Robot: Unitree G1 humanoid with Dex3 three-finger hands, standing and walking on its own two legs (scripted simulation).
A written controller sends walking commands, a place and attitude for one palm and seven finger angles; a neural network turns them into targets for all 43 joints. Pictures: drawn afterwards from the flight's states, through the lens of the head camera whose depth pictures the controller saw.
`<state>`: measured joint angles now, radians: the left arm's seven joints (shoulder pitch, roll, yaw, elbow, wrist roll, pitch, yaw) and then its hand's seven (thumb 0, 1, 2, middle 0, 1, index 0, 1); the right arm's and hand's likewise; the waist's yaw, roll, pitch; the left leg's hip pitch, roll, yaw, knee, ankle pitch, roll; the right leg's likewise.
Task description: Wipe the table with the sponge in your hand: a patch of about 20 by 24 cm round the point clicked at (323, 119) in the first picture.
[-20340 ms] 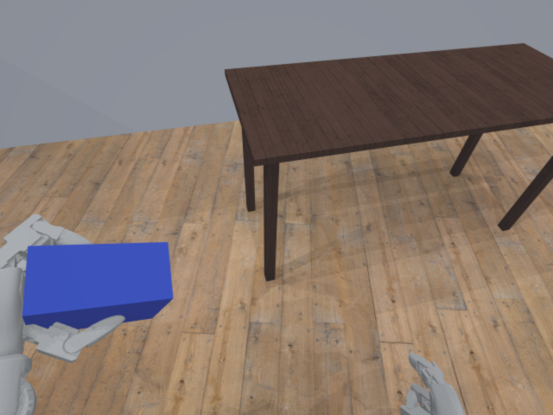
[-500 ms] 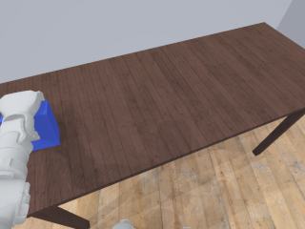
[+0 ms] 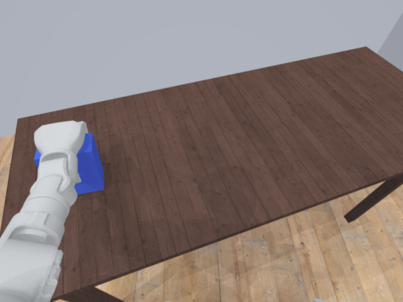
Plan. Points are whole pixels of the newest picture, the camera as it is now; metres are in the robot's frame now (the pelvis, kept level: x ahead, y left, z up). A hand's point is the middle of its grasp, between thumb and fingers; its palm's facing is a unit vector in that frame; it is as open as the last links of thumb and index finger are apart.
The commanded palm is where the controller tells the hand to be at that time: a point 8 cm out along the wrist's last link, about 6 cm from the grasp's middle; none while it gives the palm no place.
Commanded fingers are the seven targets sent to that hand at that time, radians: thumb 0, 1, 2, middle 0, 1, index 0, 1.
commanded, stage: slide across to the middle lane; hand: left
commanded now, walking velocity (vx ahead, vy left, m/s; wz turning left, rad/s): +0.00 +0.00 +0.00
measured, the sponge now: (76, 172) +0.38 +0.32 -0.01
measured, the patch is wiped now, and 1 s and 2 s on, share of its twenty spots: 0.30 0.60 0.70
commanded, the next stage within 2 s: wipe back along the middle lane in 0.22 s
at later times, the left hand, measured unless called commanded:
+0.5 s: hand (95, 154) +0.40 +0.26 +0.04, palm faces -0.07 +0.01 -1.00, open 10.4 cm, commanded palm +0.37 +0.23 +0.08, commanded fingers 0.00 0.10 1.30 -1.20 -1.60 -1.20 -1.60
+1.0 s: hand (100, 172) +0.36 +0.24 +0.04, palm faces -0.03 -0.01 -1.00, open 10.4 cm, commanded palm +0.32 +0.21 +0.07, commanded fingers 0.00 0.10 1.30 -1.20 -1.60 -1.20 -1.60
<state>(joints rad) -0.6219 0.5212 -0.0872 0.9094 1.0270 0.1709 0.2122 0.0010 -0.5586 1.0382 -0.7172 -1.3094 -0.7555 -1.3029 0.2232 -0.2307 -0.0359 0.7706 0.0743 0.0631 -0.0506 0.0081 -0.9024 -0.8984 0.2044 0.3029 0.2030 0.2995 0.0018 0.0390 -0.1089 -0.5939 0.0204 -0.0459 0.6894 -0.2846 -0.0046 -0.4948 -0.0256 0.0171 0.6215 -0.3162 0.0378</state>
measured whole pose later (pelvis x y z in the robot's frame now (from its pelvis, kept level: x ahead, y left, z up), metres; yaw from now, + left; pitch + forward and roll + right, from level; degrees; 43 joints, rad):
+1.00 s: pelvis +0.02 -0.02 +0.01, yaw +0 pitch +6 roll -1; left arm -0.32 0.33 -0.16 0.56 1.02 0.37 0.24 -0.01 -0.52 1.03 -0.67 -1.33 -0.71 -1.32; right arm 0.12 -0.26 -0.03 0.70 0.08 0.13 -0.02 0.01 -0.90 -0.90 0.20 0.30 0.20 0.30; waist 0.04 0.05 -0.12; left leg -0.43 0.03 -0.05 0.62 -0.29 -0.03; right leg -0.36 -0.02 0.01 0.60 -0.35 0.02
